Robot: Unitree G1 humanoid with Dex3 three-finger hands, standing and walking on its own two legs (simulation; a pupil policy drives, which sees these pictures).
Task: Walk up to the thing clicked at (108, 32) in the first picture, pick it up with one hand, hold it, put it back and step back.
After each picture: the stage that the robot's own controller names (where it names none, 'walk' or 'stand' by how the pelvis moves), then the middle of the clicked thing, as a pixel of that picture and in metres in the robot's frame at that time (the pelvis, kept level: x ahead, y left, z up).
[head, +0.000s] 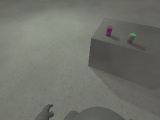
stand; (109, 31) +1.09 -0.16 -0.08
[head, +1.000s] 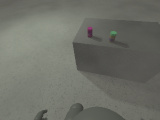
walk; (89, 32) +0.98 +0.13 -0.06
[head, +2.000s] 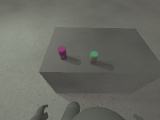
walk; (62, 53) +0.52 +0.31 -0.05
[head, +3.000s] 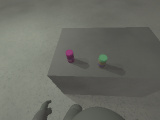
stand; (70, 56) +0.51 +0.23 -0.06
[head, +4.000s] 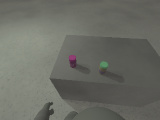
stand; (72, 61) +0.51 +0.20 -0.08
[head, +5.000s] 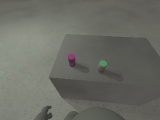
stand; (71, 60) +0.51 +0.22 -0.08
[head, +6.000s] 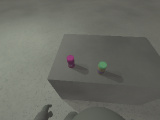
stand; (70, 61) +0.49 +0.22 -0.08
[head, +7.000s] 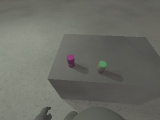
rise first; (71, 61) +0.50 +0.22 -0.08
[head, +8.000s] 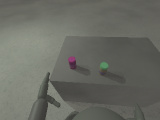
rise first; (72, 63) +0.48 +0.23 -0.08
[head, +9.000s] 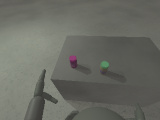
go down; (73, 62) +0.49 +0.22 -0.08
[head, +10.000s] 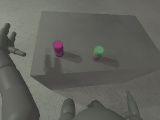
go down; (58, 49) +0.50 +0.22 -0.01
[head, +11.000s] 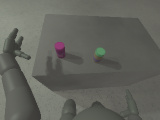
approach; (60, 50) +0.49 +0.22 -0.01
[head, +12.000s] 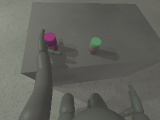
close; (51, 42) +0.52 +0.23 +0.03
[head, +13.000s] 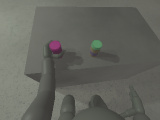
lift; (56, 50) +0.47 +0.21 +0.02
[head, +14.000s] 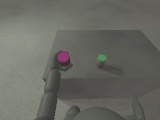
lift; (64, 61) +0.35 +0.18 +0.12
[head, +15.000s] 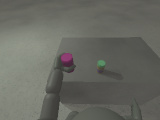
hold; (68, 63) +0.33 +0.17 +0.14
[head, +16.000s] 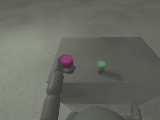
hold; (68, 64) +0.33 +0.17 +0.12
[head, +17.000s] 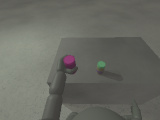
hold; (70, 65) +0.33 +0.15 +0.12
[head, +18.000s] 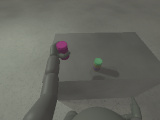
crouch; (63, 51) +0.43 +0.20 +0.13
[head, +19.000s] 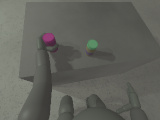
lower; (51, 43) +0.51 +0.22 +0.01
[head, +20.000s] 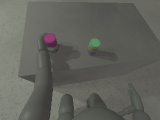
lower; (51, 43) +0.50 +0.22 +0.03
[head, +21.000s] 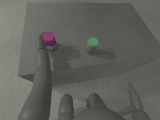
lower; (50, 42) +0.51 +0.22 +0.04
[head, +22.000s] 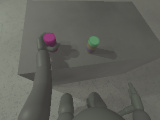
lower; (51, 43) +0.51 +0.22 +0.03
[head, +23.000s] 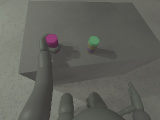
rest; (53, 44) +0.50 +0.21 +0.03
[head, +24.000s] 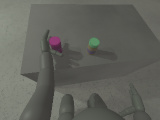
withdraw; (56, 46) +0.50 +0.19 +0.02
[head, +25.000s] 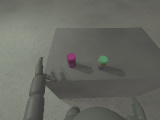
sink last; (71, 60) +0.46 +0.18 -0.02
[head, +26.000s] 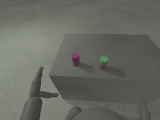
stand; (75, 59) +0.51 +0.19 -0.03
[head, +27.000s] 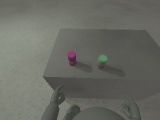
stand; (72, 58) +0.47 +0.19 -0.02
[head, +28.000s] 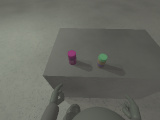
stand; (72, 57) +0.48 +0.19 -0.01
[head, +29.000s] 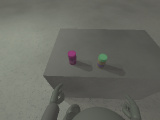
stand; (72, 58) +0.48 +0.19 -0.01
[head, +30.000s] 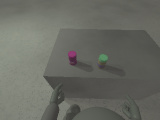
stand; (72, 58) +0.48 +0.19 -0.01
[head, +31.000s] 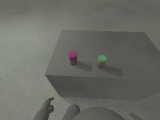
stand; (73, 58) +0.49 +0.19 -0.03
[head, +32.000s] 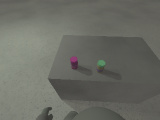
walk; (74, 63) +0.49 +0.19 -0.08
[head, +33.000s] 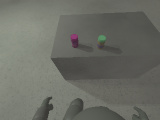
walk; (74, 41) +0.64 +0.20 -0.05
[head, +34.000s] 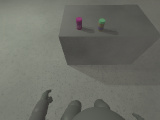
walk; (79, 23) +0.91 +0.21 -0.05
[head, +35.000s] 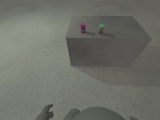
stand; (83, 28) +1.08 +0.21 -0.07
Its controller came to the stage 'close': yes
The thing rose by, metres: 0.22
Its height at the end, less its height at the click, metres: +0.00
